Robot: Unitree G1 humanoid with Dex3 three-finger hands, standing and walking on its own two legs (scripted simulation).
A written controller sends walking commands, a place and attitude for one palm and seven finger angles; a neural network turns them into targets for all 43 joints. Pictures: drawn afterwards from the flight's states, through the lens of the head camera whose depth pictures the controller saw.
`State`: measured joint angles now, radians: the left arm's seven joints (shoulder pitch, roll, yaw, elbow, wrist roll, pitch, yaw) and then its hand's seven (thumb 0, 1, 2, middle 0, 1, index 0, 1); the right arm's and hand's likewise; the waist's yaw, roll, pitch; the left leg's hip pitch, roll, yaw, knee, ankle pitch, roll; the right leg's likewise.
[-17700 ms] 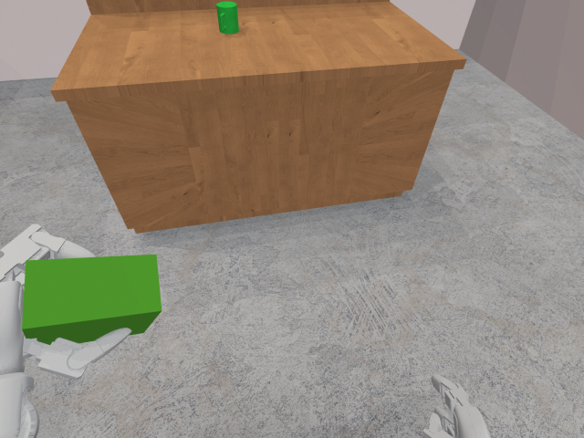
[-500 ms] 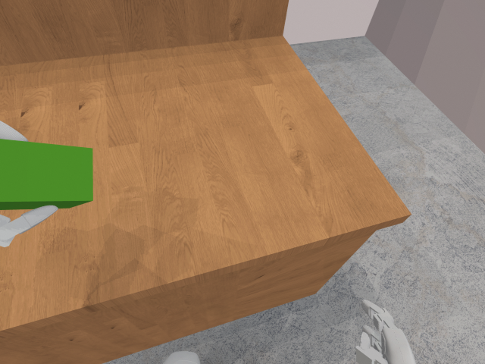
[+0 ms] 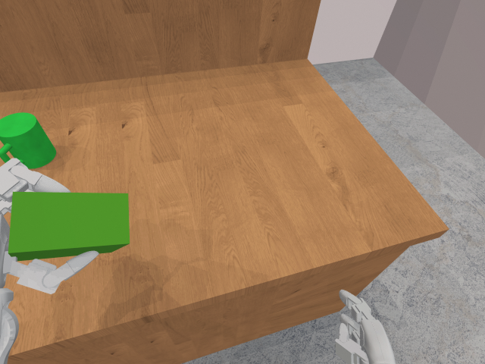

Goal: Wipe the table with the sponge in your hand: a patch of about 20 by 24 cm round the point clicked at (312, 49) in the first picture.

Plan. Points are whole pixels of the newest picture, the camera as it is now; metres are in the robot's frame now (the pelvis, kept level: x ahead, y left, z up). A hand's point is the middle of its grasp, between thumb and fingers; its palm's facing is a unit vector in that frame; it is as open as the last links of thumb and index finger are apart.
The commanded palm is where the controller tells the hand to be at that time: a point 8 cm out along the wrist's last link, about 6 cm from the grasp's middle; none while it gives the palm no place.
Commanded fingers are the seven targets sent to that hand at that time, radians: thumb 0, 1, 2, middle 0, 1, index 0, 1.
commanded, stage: come to a stop and stand still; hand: left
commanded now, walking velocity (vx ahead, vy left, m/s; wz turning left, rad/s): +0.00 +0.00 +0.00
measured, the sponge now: (86, 227) +0.23 +0.23 +0.15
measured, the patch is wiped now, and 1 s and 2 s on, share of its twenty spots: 0.00 0.00 0.00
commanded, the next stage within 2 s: look again from close up in 0.26 s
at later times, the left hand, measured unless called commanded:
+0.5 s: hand (67, 231) +0.22 +0.25 +0.16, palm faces +0.36 -0.83 -0.43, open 10.2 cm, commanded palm +0.16 +0.28 +0.18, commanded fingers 0.00 0.10 1.30 -1.20 -1.60 -1.20 -1.60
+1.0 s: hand (97, 226) +0.23 +0.21 +0.16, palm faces +0.35 -0.84 -0.41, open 10.2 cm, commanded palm +0.17 +0.25 +0.18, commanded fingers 0.00 0.10 1.30 -1.20 -1.60 -1.20 -1.60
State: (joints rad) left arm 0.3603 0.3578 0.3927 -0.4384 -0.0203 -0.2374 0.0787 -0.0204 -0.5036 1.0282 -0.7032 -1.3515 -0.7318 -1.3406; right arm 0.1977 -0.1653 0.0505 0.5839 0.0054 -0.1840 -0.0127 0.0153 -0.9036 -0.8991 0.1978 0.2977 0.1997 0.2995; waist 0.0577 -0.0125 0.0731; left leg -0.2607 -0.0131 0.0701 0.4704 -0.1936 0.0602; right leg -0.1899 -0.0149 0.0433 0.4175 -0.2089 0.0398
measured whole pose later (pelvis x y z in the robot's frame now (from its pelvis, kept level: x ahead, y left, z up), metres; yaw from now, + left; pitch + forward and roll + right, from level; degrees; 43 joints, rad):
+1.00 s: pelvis +0.01 -0.03 +0.00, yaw +0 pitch +0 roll -1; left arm 0.41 0.37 0.37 -0.44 -0.03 -0.19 0.07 -0.02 -0.50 1.03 -0.70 -1.35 -0.73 -1.34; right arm 0.20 -0.18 0.02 0.55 0.01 -0.13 -0.03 0.01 -0.90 -0.90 0.20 0.30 0.20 0.30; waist 0.02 -0.01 0.06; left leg -0.25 0.03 0.06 0.44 -0.19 0.01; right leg -0.19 0.03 0.03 0.41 -0.21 0.00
